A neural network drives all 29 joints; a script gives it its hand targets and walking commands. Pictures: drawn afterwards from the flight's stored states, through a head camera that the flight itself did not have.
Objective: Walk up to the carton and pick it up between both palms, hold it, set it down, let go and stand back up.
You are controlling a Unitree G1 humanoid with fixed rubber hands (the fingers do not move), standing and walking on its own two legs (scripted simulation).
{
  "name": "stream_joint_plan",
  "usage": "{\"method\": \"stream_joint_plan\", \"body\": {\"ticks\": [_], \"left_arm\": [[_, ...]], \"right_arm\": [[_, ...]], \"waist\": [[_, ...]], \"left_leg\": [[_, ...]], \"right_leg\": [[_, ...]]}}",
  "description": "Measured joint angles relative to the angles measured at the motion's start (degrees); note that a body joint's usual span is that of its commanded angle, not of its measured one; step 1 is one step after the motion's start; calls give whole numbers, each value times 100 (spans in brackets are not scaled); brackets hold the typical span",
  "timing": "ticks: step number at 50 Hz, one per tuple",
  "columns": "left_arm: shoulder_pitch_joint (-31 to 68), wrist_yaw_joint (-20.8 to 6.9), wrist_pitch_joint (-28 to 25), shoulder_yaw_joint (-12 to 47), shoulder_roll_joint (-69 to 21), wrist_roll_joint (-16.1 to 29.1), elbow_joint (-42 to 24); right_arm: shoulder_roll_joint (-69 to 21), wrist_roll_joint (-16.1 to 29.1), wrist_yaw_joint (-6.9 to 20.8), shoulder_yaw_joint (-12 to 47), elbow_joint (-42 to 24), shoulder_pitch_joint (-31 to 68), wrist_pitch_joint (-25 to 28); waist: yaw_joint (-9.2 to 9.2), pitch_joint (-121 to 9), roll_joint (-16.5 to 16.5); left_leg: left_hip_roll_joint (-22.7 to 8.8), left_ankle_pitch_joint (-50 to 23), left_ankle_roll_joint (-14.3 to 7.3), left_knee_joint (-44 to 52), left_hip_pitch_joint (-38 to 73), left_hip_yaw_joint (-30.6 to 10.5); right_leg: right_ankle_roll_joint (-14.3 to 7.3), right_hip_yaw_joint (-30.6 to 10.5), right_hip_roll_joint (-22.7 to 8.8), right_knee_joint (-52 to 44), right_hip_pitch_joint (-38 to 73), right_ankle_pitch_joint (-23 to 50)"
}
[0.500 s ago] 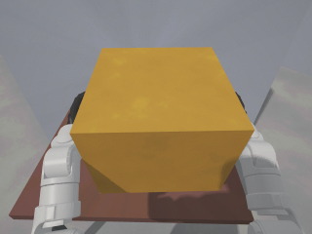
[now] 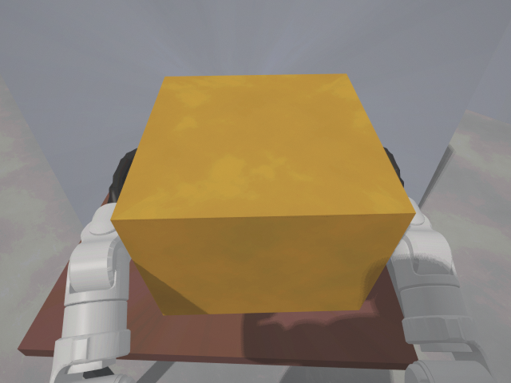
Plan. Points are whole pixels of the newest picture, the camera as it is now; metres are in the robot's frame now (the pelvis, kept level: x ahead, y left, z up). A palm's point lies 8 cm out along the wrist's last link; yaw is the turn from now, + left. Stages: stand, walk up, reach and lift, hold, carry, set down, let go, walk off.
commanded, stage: hold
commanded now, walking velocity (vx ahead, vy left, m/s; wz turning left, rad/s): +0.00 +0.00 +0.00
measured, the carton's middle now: (258, 189) +0.37 +0.00 +0.16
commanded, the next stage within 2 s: set down in 1.96 s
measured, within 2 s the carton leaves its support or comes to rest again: neither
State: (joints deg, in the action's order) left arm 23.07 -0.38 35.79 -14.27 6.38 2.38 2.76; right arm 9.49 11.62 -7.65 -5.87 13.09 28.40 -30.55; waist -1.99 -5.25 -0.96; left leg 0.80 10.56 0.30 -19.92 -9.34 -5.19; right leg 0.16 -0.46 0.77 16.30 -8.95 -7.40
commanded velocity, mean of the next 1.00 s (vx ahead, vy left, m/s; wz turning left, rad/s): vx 0.00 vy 0.00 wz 0.00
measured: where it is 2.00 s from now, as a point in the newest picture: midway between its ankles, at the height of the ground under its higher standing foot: outside the picture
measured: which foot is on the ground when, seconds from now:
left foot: down 0.00-1.00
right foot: down 0.00-1.00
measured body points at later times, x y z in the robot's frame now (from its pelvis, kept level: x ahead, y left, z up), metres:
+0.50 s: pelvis +0.00 +0.00 +0.00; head -0.04 +0.00 +0.45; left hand +0.36 +0.19 +0.17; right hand +0.36 -0.20 +0.16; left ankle +0.00 +0.12 -0.75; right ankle +0.01 -0.12 -0.75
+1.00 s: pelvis +0.00 +0.00 +0.00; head -0.03 +0.00 +0.45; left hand +0.35 +0.19 +0.17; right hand +0.36 -0.20 +0.16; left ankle +0.00 +0.12 -0.75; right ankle +0.01 -0.12 -0.75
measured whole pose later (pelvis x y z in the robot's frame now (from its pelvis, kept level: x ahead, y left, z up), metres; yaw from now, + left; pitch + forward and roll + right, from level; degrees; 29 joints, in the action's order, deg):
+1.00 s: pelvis +0.00 +0.00 +0.00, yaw +0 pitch +0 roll -1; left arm 21.8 -0.8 36.7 -14.9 5.8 2.4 0.8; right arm 9.0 11.9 -7.7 -5.9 11.4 27.5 -31.4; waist -2.1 -5.2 -1.2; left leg 0.7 10.7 0.5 -20.0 -9.1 -5.3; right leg 0.0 -0.4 0.9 16.9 -8.9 -7.8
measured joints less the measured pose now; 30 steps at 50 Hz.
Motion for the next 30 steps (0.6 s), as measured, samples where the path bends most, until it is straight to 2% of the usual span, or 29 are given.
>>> {"method": "stream_joint_plan", "body": {"ticks": [18,25,30], "left_arm": [[134,72,75,16,-46,-31,152],[242,78,94,-38,-86,-99,297],[211,84,68,-41,-71,-40,238]], "right_arm": [[55,113,13,-48,232,75,35],[101,112,108,-60,480,247,41],[76,72,98,-52,370,192,55]], "waist": [[20,-77,4],[20,-29,-1],[3,-23,-10]], "left_leg": [[21,27,-46,-69,-36,110],[0,4,-28,-29,-6,148],[-25,-15,-2,9,-21,128]], "right_leg": [[44,-109,-17,79,-73,1],[27,-147,3,97,-86,10],[0,-128,27,56,-96,30]]}}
